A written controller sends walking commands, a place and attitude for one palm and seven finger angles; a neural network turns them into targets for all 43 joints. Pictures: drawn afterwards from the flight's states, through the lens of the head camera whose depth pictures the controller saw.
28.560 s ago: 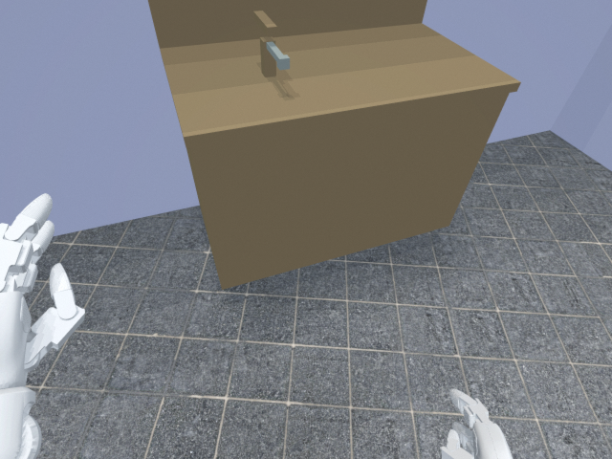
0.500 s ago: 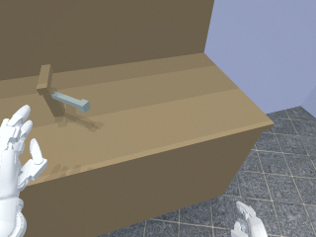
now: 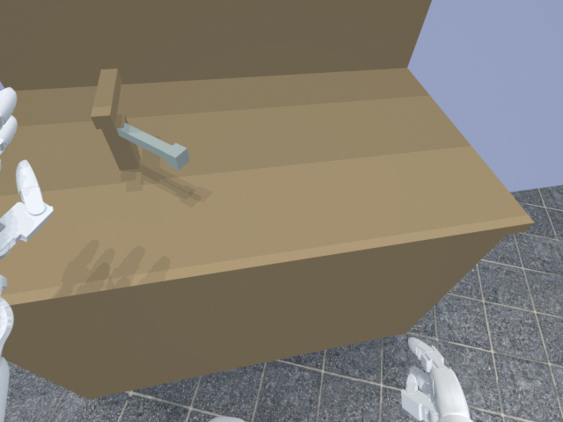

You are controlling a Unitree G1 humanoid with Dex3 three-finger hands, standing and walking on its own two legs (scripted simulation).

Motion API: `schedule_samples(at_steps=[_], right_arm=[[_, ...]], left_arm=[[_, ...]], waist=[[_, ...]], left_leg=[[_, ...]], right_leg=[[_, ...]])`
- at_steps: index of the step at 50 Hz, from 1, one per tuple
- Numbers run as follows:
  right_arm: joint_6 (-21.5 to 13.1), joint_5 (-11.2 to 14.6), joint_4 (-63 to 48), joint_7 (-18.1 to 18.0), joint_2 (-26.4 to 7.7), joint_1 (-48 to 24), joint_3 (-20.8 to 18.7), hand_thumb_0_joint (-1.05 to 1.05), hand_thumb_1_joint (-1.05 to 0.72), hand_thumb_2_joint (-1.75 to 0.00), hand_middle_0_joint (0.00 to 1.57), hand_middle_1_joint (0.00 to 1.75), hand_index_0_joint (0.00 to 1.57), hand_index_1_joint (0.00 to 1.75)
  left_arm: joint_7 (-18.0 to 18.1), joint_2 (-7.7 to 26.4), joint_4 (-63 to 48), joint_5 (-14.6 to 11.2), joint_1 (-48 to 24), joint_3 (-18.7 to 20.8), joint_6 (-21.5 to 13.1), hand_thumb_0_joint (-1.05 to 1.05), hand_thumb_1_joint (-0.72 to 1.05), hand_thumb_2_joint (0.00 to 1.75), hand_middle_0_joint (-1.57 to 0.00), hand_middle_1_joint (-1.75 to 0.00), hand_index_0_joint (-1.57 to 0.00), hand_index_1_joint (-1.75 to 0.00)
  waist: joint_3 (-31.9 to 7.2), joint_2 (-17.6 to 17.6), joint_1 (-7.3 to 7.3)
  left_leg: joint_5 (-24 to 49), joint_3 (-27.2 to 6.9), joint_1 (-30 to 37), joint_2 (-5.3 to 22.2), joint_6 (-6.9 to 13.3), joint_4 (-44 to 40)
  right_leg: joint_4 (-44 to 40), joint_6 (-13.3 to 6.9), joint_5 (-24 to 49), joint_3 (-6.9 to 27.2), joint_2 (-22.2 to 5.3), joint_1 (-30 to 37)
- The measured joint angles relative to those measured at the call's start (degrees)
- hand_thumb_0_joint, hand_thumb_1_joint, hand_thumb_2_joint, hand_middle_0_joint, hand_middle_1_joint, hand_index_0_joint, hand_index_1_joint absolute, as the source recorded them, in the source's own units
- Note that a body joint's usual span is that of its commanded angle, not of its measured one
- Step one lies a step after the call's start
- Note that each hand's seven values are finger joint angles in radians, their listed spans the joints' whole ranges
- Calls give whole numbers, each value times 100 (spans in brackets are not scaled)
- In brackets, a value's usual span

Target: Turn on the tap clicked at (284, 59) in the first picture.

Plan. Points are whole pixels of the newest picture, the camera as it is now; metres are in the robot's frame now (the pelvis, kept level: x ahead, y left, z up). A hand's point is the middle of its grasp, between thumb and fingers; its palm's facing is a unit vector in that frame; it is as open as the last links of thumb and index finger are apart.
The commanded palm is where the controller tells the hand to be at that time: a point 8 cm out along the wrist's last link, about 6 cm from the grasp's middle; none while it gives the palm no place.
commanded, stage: look again from close up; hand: left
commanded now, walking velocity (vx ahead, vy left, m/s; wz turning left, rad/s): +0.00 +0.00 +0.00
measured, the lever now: (177, 156) +0.47 +0.26 +0.08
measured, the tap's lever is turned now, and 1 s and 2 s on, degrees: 48 48 48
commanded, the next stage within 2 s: come to a stop and stand still in 0.22 s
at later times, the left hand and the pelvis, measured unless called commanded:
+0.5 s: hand (79, 218) +0.26 +0.27 +0.18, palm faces +0.40 -0.84 -0.36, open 7.4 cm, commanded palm +0.19 +0.30 +0.18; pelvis +0.02 +0.02 +0.00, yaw -2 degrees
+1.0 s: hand (90, 264) +0.23 +0.26 +0.13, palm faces +0.29 -0.86 -0.42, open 7.4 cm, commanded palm +0.17 +0.29 +0.18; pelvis +0.00 +0.02 -0.01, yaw -3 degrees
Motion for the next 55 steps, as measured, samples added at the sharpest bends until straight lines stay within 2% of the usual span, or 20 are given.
schedule_samples(at_steps=[2, 4, 8, 11, 13, 16, 21, 26, 31, 33, 35, 36, 37, 39, 41, 43, 45, 47, 50, 55], right_arm=[[-18, 55, -84, 140, -38, -125, -3, 1, -90, -89, 20, 30, 20, 30], [-51, 127, -245, 296, -87, -133, -57, 1, -90, -89, 20, 30, 20, 30], [-47, 172, -490, 419, -147, 45, -80, 1, -90, -89, 20, 30, 20, 30], [39, 157, -506, 326, -50, 209, -15, 1, -91, -89, 20, 30, 20, 30], [87, 153, -486, 232, 26, 322, 28, 1, -91, -89, 20, 30, 20, 30], [95, 143, -436, 155, 39, 441, 54, 1, -91, -89, 20, 30, 20, 30], [-65, 111, -278, 207, -84, 373, 54, 1, -91, -89, 20, 30, 20, 30], [-111, 107, -280, 265, -96, 190, 26, 2, -91, -89, 20, 30, 20, 30], [-11, 120, -397, 210, -30, 93, 45, 1, -91, -89, 20, 30, 20, 30], [-119, 4, -431, 174, 5, 170, -31, 1, -91, -89, 20, 30, 20, 30], [-105, -26, -378, 242, 23, 53, -24, 1, -91, -89, 20, 30, 20, 30], [-122, -10, -384, 294, 8, 9, -19, 1, -91, -89, 20, 30, 20, 30], [-149, 16, -411, 352, -15, -12, -28, 1, -91, -89, 20, 30, 20, 30], [-200, 82, -474, 477, -70, 3, -79, 1, -90, -89, 20, 30, 20, 30], [-198, 130, -508, 545, -128, 76, -90, 1, -91, -89, 20, 30, 20, 30], [-134, 156, -480, 526, -126, 158, -45, 1, -91, -89, 20, 30, 20, 30], [-35, 170, -430, 428, -52, 261, 7, 1, -91, -89, 20, 30, 20, 30], [29, 171, -379, 298, 19, 370, 45, 1, -91, -89, 20, 30, 20, 30], [43, 155, -285, 160, 30, 491, 52, 1, -91, -89, 20, 30, 20, 30], [-122, 163, -196, 162, -122, 588, 15, 2, -91, -89, 20, 30, 20, 30]], left_arm=[[49, 87, 199, -123, -422, 333, -54, 1, 89, 90, -21, -30, -21, -31], [79, -155, 13, -244, -182, 396, -35, 1, 89, 90, -20, -30, -20, -30], [-113, -809, -821, -209, 1269, -326, 5, 1, 90, 90, -19, -30, -19, -30], [-280, -801, -993, -180, 2086, -678, -22, 1, 90, 90, -20, -30, -20, -30], [-293, -644, -932, -190, 2207, -610, 9, 1, 89, 90, -21, -30, -21, -31], [-163, -454, -777, -211, 1893, -308, 68, 1, 88, 90, -22, -30, -22, -31], [67, -532, -939, -209, 1273, 42, 13, 2, 89, 90, -21, -30, -21, -31], [61, -758, -1131, -164, 1354, -186, -190, 1, 89, 90, -20, -30, -20, -30], [-44, -757, -729, -159, 1579, -355, -142, 1, 89, 90, -20, -30, -20, -30], [-283, -292, -380, 144, 886, -134, -145, 1, 89, 90, -21, -30, -21, -31], [-249, 106, -29, 76, 101, 237, -202, 1, 88, 90, -21, -30, -21, -31], [-192, 152, 40, -1, -126, 388, -195, 1, 88, 90, -21, -30, -21, -31], [-133, 103, 11, -83, -206, 496, -175, 1, 89, 90, -21, -30, -21, -31], [-57, -233, -284, -219, 27, 485, -147, 1, 89, 90, -20, -30, -21, -30], [-74, -653, -719, -246, 624, 174, -142, 1, 90, 90, -20, -30, -20, -30], [-154, -877, -1031, -218, 1311, -207, -174, 1, 90, 90, -20, -30, -20, -30], [-237, -873, -1106, -219, 1830, -431, -189, 1, 90, 90, -20, -30, -20, -30], [-278, -784, -964, -238, 2032, -459, -170, 1, 89, 90, -21, -30, -21, -30], [-194, -672, -562, -211, 1802, -310, -63, 1, 89, 90, -21, -30, -21, -31], [-1, -751, -403, -135, 1209, -66, 6, 1, 89, 90, -21, -30, -21, -31]], waist=[[166, -11, -4], [199, 76, -108], [73, 262, -416], [-8, 133, -563], [12, -35, -552], [103, -169, -442], [191, -114, -299], [-5, -8, -345], [-153, 27, -414], [-55, -39, -225], [203, -182, -107], [298, -201, -77], [358, -177, -78], [405, -21, -138], [352, 205, -254], [237, 327, -369], [111, 279, -461], [43, 155, -490], [77, -2, -438], [169, -22, -370]], left_leg=[[14, 101, -17, 5, 12, -4], [-13, 236, 7, -15, 61, -13], [-165, 409, 89, -73, 157, 19], [-249, 451, 148, -115, 168, 28], [-270, 436, 187, -141, 163, 24], [-300, 351, 184, -141, 151, 93], [-364, 253, 173, -97, 149, 232], [-372, 273, 178, -78, 165, 221], [-308, 307, 200, -100, 177, 110], [-287, 243, 40, -77, 158, 220], [-208, 249, 0, -128, 141, 232], [-180, 283, -10, -146, 148, 239], [-172, 321, -24, -160, 165, 261], [-193, 387, -22, -177, 209, 314], [-239, 401, -17, -154, 234, 370], [-289, 408, -26, -112, 198, 405], [-371, 383, -53, -119, 105, 434], [-352, 350, -62, -128, 76, 429], [-286, 334, -14, -123, 183, 390], [-294, 226, 32, -99, 198, 385]], right_leg=[[91, 26, 3, 102, -9, -103], [151, 73, -8, 236, -41, -158], [170, 176, -90, 407, -111, -125], [251, 206, -200, 449, -155, -109], [326, 198, -274, 433, -180, -96], [364, 172, -329, 347, -179, -47], [275, 167, -297, 250, -135, 78], [145, 195, -223, 271, -116, 125], [74, 204, -170, 301, -133, 119], [176, 166, -169, 237, -113, -10], [493, 31, -254, 240, -165, -192], [631, -31, -294, 274, -184, -273], [738, -74, -341, 311, -201, -336], [845, -74, -388, 377, -225, -378], [743, 95, -320, 395, -214, -307], [626, 228, -254, 407, -181, -259], [616, 218, -260, 415, -172, -276], [656, 183, -296, 413, -160, -303], [660, 150, -308, 400, -142, -266], [450, 147, -226, 292, -109, -88]])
